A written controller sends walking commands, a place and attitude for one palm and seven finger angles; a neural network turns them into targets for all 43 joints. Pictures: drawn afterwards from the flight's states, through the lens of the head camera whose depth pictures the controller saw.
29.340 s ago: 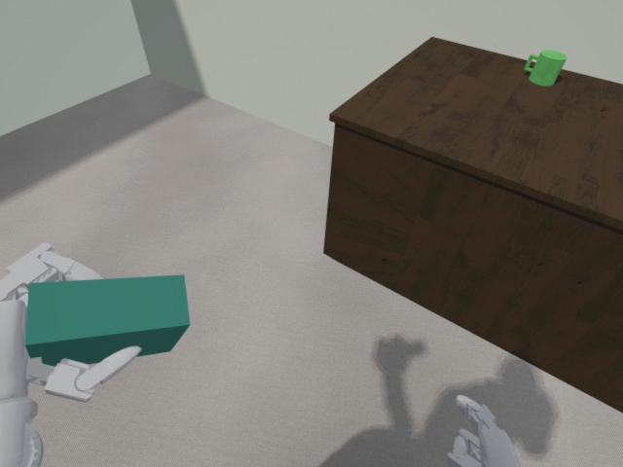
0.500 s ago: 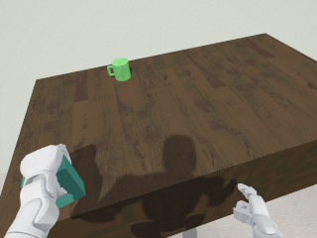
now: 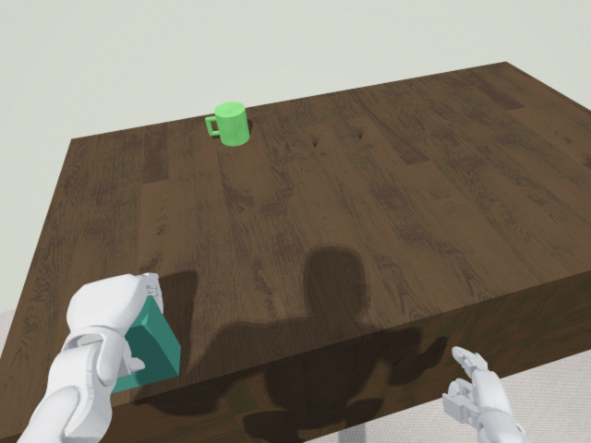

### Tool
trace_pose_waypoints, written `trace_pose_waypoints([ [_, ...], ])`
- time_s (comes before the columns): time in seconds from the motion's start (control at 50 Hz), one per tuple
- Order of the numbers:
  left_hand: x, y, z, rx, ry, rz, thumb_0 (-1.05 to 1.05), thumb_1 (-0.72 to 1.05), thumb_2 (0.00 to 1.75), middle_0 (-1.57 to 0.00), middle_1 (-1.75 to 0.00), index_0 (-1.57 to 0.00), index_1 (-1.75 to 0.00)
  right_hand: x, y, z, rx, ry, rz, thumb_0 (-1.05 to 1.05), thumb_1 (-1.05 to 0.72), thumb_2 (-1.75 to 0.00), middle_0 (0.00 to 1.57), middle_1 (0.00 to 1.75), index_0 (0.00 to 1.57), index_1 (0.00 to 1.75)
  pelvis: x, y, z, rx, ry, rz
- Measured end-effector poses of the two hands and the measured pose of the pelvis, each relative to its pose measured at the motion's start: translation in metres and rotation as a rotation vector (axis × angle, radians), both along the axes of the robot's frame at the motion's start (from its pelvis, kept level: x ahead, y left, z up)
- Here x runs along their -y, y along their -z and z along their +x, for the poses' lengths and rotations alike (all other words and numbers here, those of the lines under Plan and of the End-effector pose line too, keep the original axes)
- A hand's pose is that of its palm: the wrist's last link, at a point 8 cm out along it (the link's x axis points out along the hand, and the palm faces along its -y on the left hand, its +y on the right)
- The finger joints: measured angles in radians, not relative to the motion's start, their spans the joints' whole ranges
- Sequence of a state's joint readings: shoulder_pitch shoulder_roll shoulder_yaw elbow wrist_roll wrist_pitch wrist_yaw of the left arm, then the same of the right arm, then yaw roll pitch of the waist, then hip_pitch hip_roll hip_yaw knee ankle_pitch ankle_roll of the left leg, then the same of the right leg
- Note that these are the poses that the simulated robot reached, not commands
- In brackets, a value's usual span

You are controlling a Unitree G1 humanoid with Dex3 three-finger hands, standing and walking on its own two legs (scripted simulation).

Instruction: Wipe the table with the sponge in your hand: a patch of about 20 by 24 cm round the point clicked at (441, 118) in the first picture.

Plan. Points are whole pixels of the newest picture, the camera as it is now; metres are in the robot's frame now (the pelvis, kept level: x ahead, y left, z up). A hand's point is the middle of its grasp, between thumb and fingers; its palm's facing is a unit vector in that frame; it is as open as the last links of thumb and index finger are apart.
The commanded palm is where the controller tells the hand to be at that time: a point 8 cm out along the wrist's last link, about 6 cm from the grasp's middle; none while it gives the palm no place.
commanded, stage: lower the sponge onto the table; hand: left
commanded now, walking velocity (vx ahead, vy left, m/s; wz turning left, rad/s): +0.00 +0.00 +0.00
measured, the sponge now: (135, 353) +0.21 +0.28 -0.02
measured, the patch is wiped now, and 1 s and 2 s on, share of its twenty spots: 0.00 0.00 0.20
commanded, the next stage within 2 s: wipe forward along the first lane in 1.56 s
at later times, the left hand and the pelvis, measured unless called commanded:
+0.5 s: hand (127, 308) +0.24 +0.28 +0.06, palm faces -0.02 -0.07 -1.00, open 9.5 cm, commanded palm +0.22 +0.29 +0.13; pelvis +0.00 +0.01 +0.00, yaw -1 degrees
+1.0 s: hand (106, 306) +0.24 +0.32 +0.05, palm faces +0.02 -0.07 -1.00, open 9.5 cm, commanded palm +0.22 +0.30 +0.11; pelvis +0.00 +0.01 +0.00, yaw -1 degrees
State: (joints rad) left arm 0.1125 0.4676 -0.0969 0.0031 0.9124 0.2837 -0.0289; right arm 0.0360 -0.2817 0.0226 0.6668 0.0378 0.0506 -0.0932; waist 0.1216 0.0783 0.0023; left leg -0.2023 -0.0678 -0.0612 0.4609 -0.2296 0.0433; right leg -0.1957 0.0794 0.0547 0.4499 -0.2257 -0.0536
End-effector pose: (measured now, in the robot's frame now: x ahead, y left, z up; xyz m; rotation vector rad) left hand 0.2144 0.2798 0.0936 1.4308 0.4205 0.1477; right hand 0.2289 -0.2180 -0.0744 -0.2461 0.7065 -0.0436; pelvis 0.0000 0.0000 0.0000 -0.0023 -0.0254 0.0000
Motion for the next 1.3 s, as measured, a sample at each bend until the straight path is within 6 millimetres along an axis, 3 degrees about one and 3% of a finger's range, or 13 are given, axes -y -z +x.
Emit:
trace_pose_waypoints([
  [0.06,0.009,-0.017,0.004,0.129,0.104,0.064,0.00,-0.45,1.03,-0.82,-1.40,-0.80,-1.39,-0.006,-0.001,0.000,0.002,-0.008,-0.015,0.01,-0.91,-0.90,0.20,0.30,0.20,0.30,0.000,0.000,0.000,0.004,0.006,-0.003],
  [0.1,0.004,-0.033,0.009,0.219,0.098,0.112,0.01,-0.45,1.03,-0.82,-1.40,-0.81,-1.39,-0.010,0.000,0.001,0.001,-0.003,0.005,0.01,-0.91,-0.90,0.20,0.30,0.20,0.30,-0.001,0.000,0.000,0.005,0.009,-0.004],
  [0.2,-0.026,-0.059,0.022,0.306,-0.120,0.122,0.01,-0.45,1.03,-0.82,-1.40,-0.80,-1.39,-0.021,0.002,0.002,-0.010,0.014,0.084,0.01,-0.91,-0.90,0.20,0.30,0.20,0.30,-0.003,-0.002,0.000,-0.002,0.014,0.001],
  [0.28,-0.036,-0.046,0.020,0.182,-0.232,0.071,0.01,-0.45,1.03,-0.81,-1.41,-0.80,-1.40,-0.024,-0.001,0.006,-0.001,0.012,0.110,0.01,-0.91,-0.90,0.21,0.30,0.20,0.30,-0.006,-0.002,0.001,-0.008,0.008,0.002],
  [0.4,-0.007,-0.006,0.011,0.018,-0.077,-0.012,0.01,-0.45,1.03,-0.81,-1.41,-0.80,-1.40,-0.019,-0.007,0.009,0.014,-0.016,0.043,0.01,-0.91,-0.90,0.21,0.30,0.20,0.30,-0.008,-0.001,0.001,-0.004,0.001,0.000],
  [0.5,0.000,-0.018,0.011,0.133,0.054,0.066,0.01,-0.45,1.03,-0.82,-1.40,-0.81,-1.39,-0.018,-0.007,0.007,0.004,-0.021,0.000,0.01,-0.91,-0.90,0.20,0.30,0.20,0.30,-0.007,-0.001,0.002,0.008,0.009,-0.004],
  [0.62,-0.030,-0.039,0.016,0.226,-0.109,0.110,0.01,-0.45,1.03,-0.82,-1.40,-0.80,-1.39,-0.021,-0.001,0.004,-0.019,0.003,0.054,0.01,-0.91,-0.90,0.20,0.30,0.20,0.30,-0.007,-0.002,0.002,-0.001,0.012,-0.003],
  [0.7,-0.040,-0.024,0.013,0.120,-0.204,0.075,0.01,-0.45,1.03,-0.81,-1.41,-0.80,-1.40,-0.021,0.001,0.003,-0.028,0.010,0.073,0.01,-0.91,-0.90,0.21,0.30,0.20,0.30,-0.008,-0.002,0.002,-0.012,0.005,-0.002],
  [0.8,-0.026,0.004,0.012,-0.006,-0.112,0.031,0.01,-0.45,1.03,-0.81,-1.41,-0.80,-1.40,-0.016,0.002,0.000,-0.030,0.004,0.034,0.01,-0.91,-0.90,0.21,0.30,0.20,0.30,-0.008,-0.001,0.002,-0.019,0.001,-0.004],
  [0.88,-0.017,-0.005,0.012,0.077,0.012,0.054,0.01,-0.46,1.03,-0.81,-1.41,-0.80,-1.40,-0.012,0.002,-0.004,-0.031,0.010,0.001,0.01,-0.91,-0.90,0.21,0.30,0.20,0.30,-0.008,-0.001,0.004,-0.016,0.009,-0.006],
  [0.96,-0.024,-0.015,0.011,0.166,-0.004,0.085,0.01,-0.45,1.03,-0.81,-1.40,-0.80,-1.39,-0.010,0.003,-0.007,-0.035,0.030,0.016,0.01,-0.91,-0.90,0.20,0.30,0.20,0.30,-0.009,0.000,0.005,-0.017,0.014,-0.007],
  [1.08,-0.039,0.000,0.004,0.104,-0.146,0.062,0.01,-0.45,1.03,-0.81,-1.40,-0.80,-1.40,-0.009,0.006,-0.010,-0.050,0.044,0.041,0.01,-0.91,-0.90,0.20,0.30,0.20,0.30,-0.011,0.000,0.002,-0.027,0.012,-0.005],
  [1.3,-0.020,0.003,0.011,0.107,-0.038,0.071,0.01,-0.45,1.03,-0.81,-1.41,-0.79,-1.40,-0.017,0.005,-0.009,-0.028,0.030,0.037,0.01,-0.91,-0.90,0.20,0.30,0.20,0.30,-0.013,0.001,-0.001,-0.029,0.003,-0.006],
])
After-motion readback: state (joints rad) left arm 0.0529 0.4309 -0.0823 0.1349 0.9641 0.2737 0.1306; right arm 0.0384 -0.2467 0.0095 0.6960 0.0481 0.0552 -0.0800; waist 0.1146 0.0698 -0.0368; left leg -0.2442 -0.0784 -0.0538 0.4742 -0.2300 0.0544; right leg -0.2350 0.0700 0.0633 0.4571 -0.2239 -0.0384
